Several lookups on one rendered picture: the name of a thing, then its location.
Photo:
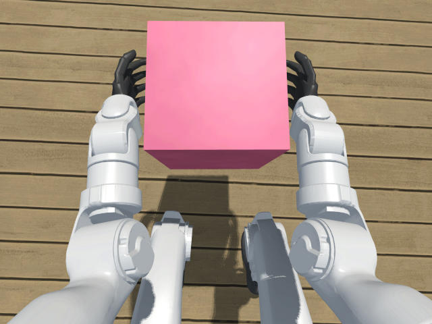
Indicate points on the left robot forearm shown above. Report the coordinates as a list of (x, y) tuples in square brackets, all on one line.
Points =
[(112, 191)]

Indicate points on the carton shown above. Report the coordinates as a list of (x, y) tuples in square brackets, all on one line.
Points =
[(216, 94)]

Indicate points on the right robot hand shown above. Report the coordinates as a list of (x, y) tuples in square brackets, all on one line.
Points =
[(305, 82)]

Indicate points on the robot right thigh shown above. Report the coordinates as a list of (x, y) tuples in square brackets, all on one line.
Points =
[(281, 298)]

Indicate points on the robot right upper arm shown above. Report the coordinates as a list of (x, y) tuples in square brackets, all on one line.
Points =
[(338, 260)]

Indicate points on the left robot shin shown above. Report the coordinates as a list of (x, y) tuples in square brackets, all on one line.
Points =
[(167, 214)]

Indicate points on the left robot hand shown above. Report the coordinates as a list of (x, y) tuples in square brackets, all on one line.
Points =
[(124, 79)]

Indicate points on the right robot forearm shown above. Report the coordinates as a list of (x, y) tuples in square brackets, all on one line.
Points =
[(322, 164)]

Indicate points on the robot left upper arm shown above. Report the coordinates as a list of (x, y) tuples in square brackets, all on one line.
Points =
[(104, 263)]

